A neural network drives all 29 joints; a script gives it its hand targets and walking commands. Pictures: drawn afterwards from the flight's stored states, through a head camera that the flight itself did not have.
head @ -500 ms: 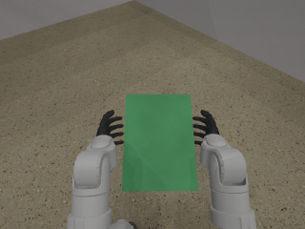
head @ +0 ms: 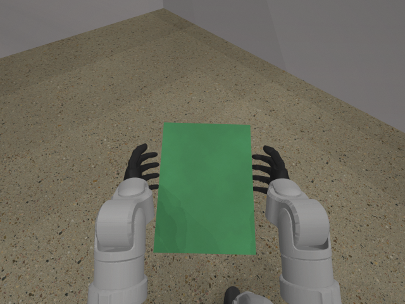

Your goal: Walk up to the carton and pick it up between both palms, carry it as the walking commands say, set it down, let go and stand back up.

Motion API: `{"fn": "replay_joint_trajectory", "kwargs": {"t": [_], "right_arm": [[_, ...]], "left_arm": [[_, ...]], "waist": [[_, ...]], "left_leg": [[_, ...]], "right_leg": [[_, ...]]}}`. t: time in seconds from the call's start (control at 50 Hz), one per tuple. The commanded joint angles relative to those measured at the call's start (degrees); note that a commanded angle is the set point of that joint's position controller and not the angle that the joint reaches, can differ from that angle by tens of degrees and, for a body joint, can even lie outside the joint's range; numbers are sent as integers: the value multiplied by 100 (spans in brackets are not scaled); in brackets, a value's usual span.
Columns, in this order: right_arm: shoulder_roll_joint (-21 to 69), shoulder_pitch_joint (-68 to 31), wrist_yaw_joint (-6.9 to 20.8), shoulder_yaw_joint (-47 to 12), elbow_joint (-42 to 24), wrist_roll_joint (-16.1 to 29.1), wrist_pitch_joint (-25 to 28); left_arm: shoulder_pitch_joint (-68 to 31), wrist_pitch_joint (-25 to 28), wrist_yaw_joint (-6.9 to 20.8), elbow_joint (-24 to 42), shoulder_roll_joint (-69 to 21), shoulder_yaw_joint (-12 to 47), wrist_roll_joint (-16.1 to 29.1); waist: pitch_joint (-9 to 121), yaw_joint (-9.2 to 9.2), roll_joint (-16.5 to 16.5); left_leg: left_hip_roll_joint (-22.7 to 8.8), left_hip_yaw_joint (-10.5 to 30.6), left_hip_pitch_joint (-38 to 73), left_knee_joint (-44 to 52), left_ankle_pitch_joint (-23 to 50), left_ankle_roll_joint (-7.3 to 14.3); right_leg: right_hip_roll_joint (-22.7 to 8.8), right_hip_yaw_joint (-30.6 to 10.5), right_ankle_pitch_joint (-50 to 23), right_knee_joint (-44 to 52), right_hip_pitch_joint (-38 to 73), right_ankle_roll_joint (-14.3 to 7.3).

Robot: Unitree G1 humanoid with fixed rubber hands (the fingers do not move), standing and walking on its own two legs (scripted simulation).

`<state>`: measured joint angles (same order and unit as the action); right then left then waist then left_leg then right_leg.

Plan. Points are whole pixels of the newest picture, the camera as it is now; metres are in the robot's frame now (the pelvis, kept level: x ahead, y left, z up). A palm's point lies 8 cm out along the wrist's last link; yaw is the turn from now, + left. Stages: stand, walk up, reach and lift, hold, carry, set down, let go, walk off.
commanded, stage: carry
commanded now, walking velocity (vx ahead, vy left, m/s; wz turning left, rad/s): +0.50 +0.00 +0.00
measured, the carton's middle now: (204, 191) +0.33 +0.00 +0.01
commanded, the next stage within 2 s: none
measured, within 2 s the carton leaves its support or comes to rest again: neither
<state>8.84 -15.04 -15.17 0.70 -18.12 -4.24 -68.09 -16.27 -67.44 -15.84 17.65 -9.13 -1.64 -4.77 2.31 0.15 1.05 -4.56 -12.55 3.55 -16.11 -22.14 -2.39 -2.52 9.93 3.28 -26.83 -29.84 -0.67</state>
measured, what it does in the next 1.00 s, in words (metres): walks ahead: right foot, then left foot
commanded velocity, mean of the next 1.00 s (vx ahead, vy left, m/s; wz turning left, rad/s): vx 0.25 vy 0.00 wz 0.00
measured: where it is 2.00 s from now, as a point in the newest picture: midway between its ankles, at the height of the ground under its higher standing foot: (199, 212)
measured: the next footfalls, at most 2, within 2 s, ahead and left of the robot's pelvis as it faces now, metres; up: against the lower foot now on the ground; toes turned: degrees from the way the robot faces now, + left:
right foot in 0.02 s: +0.20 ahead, -0.11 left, +0.00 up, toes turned -9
left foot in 0.48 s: +0.49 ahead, +0.10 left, +0.00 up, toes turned +13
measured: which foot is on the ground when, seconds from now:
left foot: down 0.00-0.02, up 0.04-0.46, down 0.48-0.88, up 0.90-1.00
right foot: up 0.00-0.00, down 0.02-0.48, up 0.50-0.84, down 0.86-1.00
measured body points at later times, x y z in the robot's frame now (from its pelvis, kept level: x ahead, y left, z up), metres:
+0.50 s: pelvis +0.35 +0.01 -0.01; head +0.34 +0.01 +0.44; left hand +0.65 +0.14 +0.09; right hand +0.65 -0.12 +0.09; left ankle +0.45 +0.10 -0.74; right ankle +0.17 -0.10 -0.73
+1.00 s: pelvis +0.60 -0.02 +0.00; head +0.64 -0.04 +0.45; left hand +0.92 +0.11 +0.09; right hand +0.92 -0.15 +0.08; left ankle +0.52 +0.10 -0.70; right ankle +0.68 -0.09 -0.73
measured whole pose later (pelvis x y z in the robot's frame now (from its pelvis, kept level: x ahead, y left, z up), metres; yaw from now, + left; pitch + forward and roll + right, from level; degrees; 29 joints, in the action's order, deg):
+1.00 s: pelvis +0.60 -0.02 +0.00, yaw +1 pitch +4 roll +1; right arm 9.9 -18.9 -16.6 3.4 -14.5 -6.0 -69.0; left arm -20.4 -67.4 -14.9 12.5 -10.4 -4.2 -5.1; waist -0.3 -0.5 1.3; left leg -2.4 -4.9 -16.3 -41.4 -28.9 -2.3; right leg -0.7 10.7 5.4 -23.5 -21.9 -5.7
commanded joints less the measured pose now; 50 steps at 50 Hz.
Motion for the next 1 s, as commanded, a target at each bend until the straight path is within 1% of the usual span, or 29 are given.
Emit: {"fn": "replay_joint_trajectory", "kwargs": {"t": [0.0,0.02,0.04,0.06,0.1,0.12,0.14,0.24,0.32,0.38,0.42,0.44,0.46,0.48,0.5,0.52,0.54,0.56,0.58,0.66,0.74,0.82,0.84,0.86,0.88,0.9,0.92,0.96,0.98], "right_arm": [[5638,-1711,1147,-2582,-445,1596,89],[5624,-1825,1143,-2553,-321,1575,42],[5522,-1745,1135,-2563,-274,1497,17],[5617,-2013,1133,-2574,-324,1566,30],[6163,-2239,1214,-2750,-312,1786,122],[6371,-2376,1250,-2776,-352,1885,194],[6501,-2437,1274,-2822,-395,1917,271],[6468,-2056,1148,-2740,-271,1698,391],[6242,-1824,1093,-2680,-234,1590,299],[6082,-1806,1103,-2668,-195,1579,193],[6002,-1796,1112,-2623,-143,1558,134],[5976,-1739,1116,-2591,-87,1552,112],[5949,-1656,1121,-2541,-5,1559,98],[5790,-1692,1116,-2434,18,1510,73],[5861,-1807,1122,-2344,135,1576,75],[5936,-1679,1142,-2316,192,1583,87],[6128,-1633,1156,-2350,146,1556,137],[6329,-1782,1198,-2409,29,1608,199],[6445,-1969,1232,-2497,-188,1696,269],[6386,-2014,1286,-2610,-568,1826,398],[6138,-1706,1256,-2588,-595,1741,348],[5906,-1575,1178,-2554,-474,1541,206],[5836,-1551,1153,-2526,-357,1485,153],[5770,-1624,1136,-2533,-246,1454,91],[5812,-1690,1128,-2619,-243,1501,67],[5831,-1747,1113,-2609,-216,1527,43],[5952,-1913,1131,-2682,-252,1611,37],[6254,-2369,1186,-2815,-361,1798,115],[6404,-2382,1210,-2824,-352,1823,151]], "left_arm": [[-1411,8,1210,140,-5781,2624,1712],[-1355,-9,1217,51,-5721,2497,1683],[-1467,-26,1228,-118,-5580,2475,1684],[-1497,-8,1249,-138,-5796,2431,1756],[-1678,97,1314,-71,-6221,2387,1747],[-1820,156,1343,21,-6423,2460,1791],[-1954,220,1381,99,-6537,2508,1831],[-1770,302,1437,245,-6266,2522,1923],[-1513,223,1388,220,-6010,2486,1854],[-1460,141,1330,158,-5844,2426,1763],[-1495,81,1290,124,-5767,2432,1720],[-1524,48,1269,119,-5741,2453,1699],[-1596,11,1253,117,-5701,2491,1666],[-1681,-40,1243,118,-5682,2515,1659],[-1824,-64,1242,254,-5809,2585,1721],[-1813,-69,1253,76,-5842,2567,1715],[-1819,-37,1286,58,-6043,2667,1802],[-1953,41,1320,136,-6250,2747,1893],[-2039,128,1344,235,-6404,2764,1945],[-1773,290,1267,394,-6483,2806,1823],[-1625,262,1228,550,-6208,2846,1800],[-1600,106,1283,385,-5958,2733,1798],[-1564,50,1300,247,-5844,2644,1767],[-1428,6,1307,28,-5743,2528,1696],[-1525,31,1311,15,-5713,2501,1704],[-1485,20,1335,-43,-5781,2449,1749],[-1463,30,1353,-111,-5921,2371,1756],[-1711,103,1367,6,-6169,2354,1757],[-1759,135,1374,48,-6320,2379,1747]], "waist": [[1965,-138,215],[2289,-289,-284],[2469,-180,-1784],[2490,-180,-1572],[2344,-171,-558],[2268,-184,-414],[2249,-172,-464],[1897,-176,-832],[1471,-170,-1009],[1230,-161,-1098],[1290,-117,-1006],[1530,-17,-728],[1905,96,-480],[2269,217,309],[2357,153,1820],[2314,123,1413],[2265,118,784],[2233,80,305],[2101,49,138],[2036,23,713],[2015,40,961],[2046,-69,385],[2152,-85,1],[2327,-160,-638],[2563,-161,-1469],[2702,-136,-1237],[2676,-142,-1070],[2684,-154,-906],[2649,-150,-845]], "left_leg": [[-543,-270,-400,-2153,4095,235],[-347,-187,-1530,-3553,2726,122],[461,236,-3455,-5068,-200,-37],[331,1044,-4091,-5901,-484,124],[-135,1383,-4039,-5788,210,205],[-269,1383,-3937,-5408,430,172],[-254,1270,-3836,-5052,594,163],[-83,761,-3778,-3264,814,173],[180,254,-3495,-1935,1484,135],[330,9,-3169,-1270,1693,188],[361,-193,-2556,-829,1710,267],[428,-379,-1689,-503,1766,309],[216,-65,-475,-721,1544,443],[-903,1667,597,-415,960,878],[-2027,3892,1745,36,1712,1591],[-2116,3689,1742,-125,3308,1758],[-1927,2998,1470,-389,4504,1588],[-1813,2442,1046,-325,4587,1358],[-1641,1907,653,-168,4481,1156],[-1244,816,420,28,4937,968],[-1020,281,582,-170,5666,721],[-575,-117,14,-1228,4382,233],[-375,-101,-500,-1808,3563,84],[-67,-50,-1437,-2647,1688,-75],[277,389,-2582,-3229,-761,-181],[177,843,-2846,-3309,-1069,-107],[119,1033,-2805,-3084,-1096,-49],[62,1051,-2395,-2506,-724,40],[96,966,-2243,-2354,-553,44]], "right_leg": [[362,357,104,460,2726,-157],[-576,-858,494,440,3827,-331],[-2164,-3633,527,981,4950,-1085],[-2247,-3838,133,1127,4837,-1330],[-1962,-2779,-652,1146,4155,-1066],[-1808,-2295,-647,1121,3904,-951],[-1639,-1915,-605,1169,3780,-855],[-1528,-1159,-394,1539,3584,-817],[-1133,-535,-990,1444,3580,-627],[-1096,-395,-1535,1308,3703,-507],[-1058,-190,-1787,805,3713,-396],[-905,96,-1924,36,3454,-283],[-801,156,-1879,-912,2680,-136],[-482,181,-705,-2440,1351,83],[351,41,2064,-3832,-702,252],[148,-617,2481,-4620,-1264,168],[-50,-912,2341,-4710,-1151,114],[-180,-1024,2002,-4410,-866,100],[-285,-992,1830,-3751,-614,115],[5,-481,1109,-1884,-77,133],[248,-139,274,-516,317,106],[179,128,-1337,796,1832,48],[-279,-215,-2771,730,2528,37],[-1169,-1152,-5333,333,3475,-196],[-1917,-2138,-6686,95,4550,-779],[-1983,-2078,-6130,95,4630,-945],[-1866,-1947,-5246,308,4334,-875],[-1621,-1561,-3408,574,3728,-689],[-1493,-1345,-2994,625,3500,-631]]}}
